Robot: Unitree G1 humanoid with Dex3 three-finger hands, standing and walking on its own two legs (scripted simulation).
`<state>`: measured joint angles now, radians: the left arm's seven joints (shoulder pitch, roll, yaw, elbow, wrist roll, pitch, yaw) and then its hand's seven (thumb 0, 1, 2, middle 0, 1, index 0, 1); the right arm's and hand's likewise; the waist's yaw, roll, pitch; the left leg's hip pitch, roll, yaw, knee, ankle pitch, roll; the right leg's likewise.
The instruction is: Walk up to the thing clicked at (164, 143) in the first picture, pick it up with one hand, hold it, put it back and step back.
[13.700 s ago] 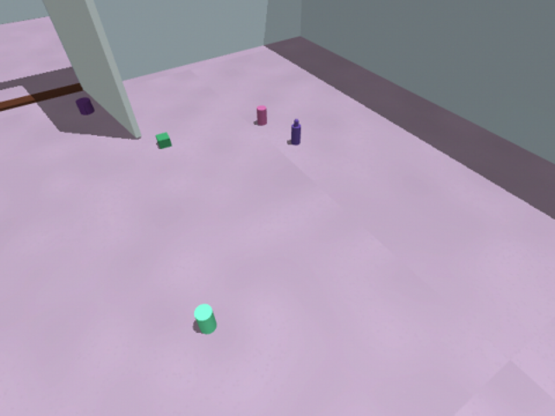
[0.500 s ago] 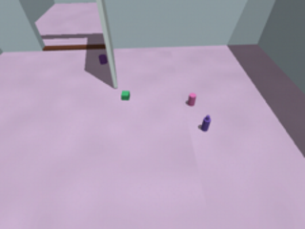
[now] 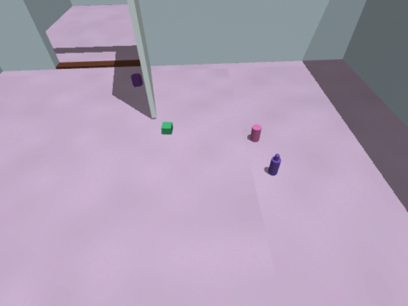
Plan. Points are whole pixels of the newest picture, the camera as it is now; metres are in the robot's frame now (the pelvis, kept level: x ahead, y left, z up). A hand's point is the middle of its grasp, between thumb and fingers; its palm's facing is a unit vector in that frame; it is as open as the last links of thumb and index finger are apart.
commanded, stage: stand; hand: left
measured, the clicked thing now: (167, 128) +1.50 +0.32 -0.75
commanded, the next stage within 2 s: walk up in 0.44 s
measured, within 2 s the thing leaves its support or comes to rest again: neither
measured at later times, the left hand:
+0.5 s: hand out of the picture +0.07 +0.26 -0.15, palm faces -0.01 -0.94 -0.33, open 7.4 cm
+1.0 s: hand out of the picture +0.19 +0.38 -0.17, palm faces +0.02 -0.95 -0.30, open 7.4 cm
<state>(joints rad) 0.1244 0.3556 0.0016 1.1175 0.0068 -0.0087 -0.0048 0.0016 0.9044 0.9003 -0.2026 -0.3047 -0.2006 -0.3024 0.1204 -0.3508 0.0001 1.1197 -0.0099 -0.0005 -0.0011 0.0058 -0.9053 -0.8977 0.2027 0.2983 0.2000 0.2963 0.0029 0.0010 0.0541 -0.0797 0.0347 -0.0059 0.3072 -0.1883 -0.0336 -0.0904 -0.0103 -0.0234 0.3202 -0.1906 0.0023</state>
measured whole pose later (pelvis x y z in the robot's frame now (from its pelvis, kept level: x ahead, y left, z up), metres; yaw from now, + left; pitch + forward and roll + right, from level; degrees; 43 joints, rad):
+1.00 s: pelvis +0.15 +0.10 -0.01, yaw +2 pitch -4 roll +0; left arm 0.25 0.45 0.06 1.00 0.01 -0.02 -0.08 0.00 0.91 0.90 -0.20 -0.30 -0.20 -0.30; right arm 0.30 -0.37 -0.08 0.96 -0.01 -0.08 0.05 0.01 -0.90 -0.90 0.20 0.30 0.20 0.30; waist -0.01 -0.08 0.05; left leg -0.11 0.00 0.10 0.42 -0.25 0.03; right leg -0.47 -0.04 0.06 0.99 -0.26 -0.01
